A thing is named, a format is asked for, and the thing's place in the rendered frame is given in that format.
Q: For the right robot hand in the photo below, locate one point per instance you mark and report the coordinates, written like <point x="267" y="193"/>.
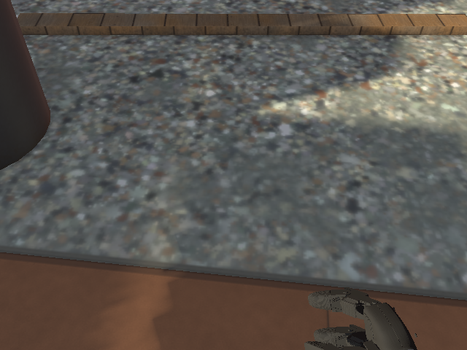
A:
<point x="384" y="329"/>

